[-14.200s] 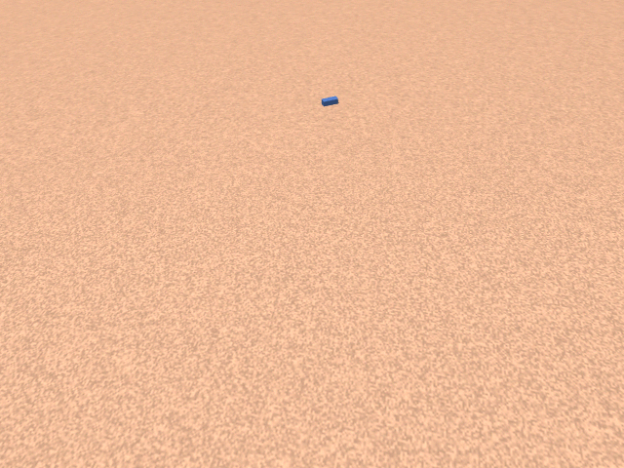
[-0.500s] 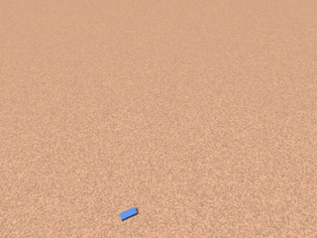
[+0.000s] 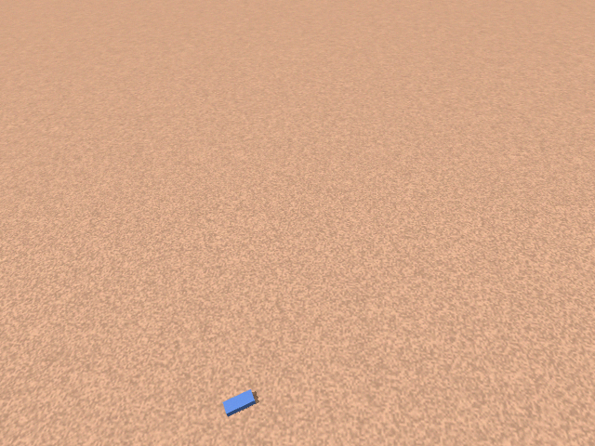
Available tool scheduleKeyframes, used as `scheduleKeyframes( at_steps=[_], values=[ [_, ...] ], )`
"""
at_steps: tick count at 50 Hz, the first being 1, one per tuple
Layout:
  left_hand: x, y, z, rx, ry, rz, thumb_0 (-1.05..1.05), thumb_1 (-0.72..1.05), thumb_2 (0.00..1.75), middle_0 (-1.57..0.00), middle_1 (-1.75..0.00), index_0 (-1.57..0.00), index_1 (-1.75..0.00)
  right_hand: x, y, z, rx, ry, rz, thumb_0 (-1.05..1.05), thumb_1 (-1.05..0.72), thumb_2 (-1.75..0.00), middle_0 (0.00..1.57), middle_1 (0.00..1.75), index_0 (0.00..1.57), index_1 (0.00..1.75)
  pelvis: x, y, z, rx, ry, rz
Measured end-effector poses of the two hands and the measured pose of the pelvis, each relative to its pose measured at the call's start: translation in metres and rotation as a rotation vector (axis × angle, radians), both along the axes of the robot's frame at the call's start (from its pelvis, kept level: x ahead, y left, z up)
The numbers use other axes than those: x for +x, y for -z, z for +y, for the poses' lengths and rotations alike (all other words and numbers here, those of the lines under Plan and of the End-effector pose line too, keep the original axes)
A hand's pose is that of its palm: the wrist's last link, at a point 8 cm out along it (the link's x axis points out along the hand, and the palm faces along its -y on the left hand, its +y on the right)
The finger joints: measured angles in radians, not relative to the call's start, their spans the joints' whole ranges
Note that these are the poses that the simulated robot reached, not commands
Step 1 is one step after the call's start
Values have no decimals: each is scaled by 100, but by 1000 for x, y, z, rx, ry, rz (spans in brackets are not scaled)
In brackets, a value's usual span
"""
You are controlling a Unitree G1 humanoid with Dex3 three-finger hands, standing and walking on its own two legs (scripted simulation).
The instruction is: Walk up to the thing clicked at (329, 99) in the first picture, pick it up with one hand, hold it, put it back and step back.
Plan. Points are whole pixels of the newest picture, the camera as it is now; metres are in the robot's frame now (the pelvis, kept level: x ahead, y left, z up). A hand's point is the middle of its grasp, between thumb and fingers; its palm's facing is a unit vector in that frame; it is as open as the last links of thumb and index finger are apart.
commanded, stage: stand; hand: left
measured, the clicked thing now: (239, 402) +0.41 +0.24 -0.77
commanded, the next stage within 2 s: walk up in 0.36 s
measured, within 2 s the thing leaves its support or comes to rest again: neither
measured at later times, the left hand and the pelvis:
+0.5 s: hand out of the picture +0.07 +0.27 -0.16, palm faces +0.00 -0.93 -0.36, open 7.4 cm; pelvis -0.02 +0.00 -0.01, yaw +0 degrees
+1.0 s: hand out of the picture -0.01 +0.32 -0.18, palm faces -0.10 -0.93 -0.37, open 7.4 cm; pelvis -0.13 +0.06 -0.02, yaw -4 degrees
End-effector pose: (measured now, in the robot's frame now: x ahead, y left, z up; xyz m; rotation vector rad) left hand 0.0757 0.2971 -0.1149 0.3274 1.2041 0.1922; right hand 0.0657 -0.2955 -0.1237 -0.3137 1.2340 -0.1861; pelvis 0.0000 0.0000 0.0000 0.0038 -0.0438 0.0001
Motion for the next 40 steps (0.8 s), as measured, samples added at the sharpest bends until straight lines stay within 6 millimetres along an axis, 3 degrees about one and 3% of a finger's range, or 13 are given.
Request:
scheduleKeyframes(
  at_steps=[19, 27, 31, 35, 40],
  values=[
    [-12, 3, 2, -3, -13, 25, 0, 91, 90, -20, -30, -20, -30, 0, -1, -1, -4, -4, 7, 0, -91, -90, 20, 30, 20, 30, -2, 0, 1, -1, 0, 7],
    [-17, 10, 21, 26, -25, 6, 0, 91, 90, -21, -30, -20, -30, -8, 4, -7, -47, 4, 15, 0, -91, -90, 20, 30, 20, 30, -33, 12, 10, -7, 2, 8],
    [-14, 18, 38, 39, 20, -18, 0, 91, 90, -21, -30, -20, -30, -26, 2, -1, -78, 10, 18, 0, -91, -90, 20, 30, 20, 29, -52, 18, 25, 4, 0, 19],
    [-9, 34, 56, 25, 45, -67, 0, 91, 90, -20, -30, -20, -30, -58, 5, 11, -130, 3, 39, 0, -91, -90, 20, 30, 20, 29, -71, 33, 46, 1, -11, 24],
    [-23, 34, 64, 10, 45, -51, 0, 91, 90, -20, -30, -20, -30, -103, -3, 35, -122, 26, 95, 0, -91, -90, 20, 30, 20, 29, -90, 23, 57, -17, 2, 15]
  ],
)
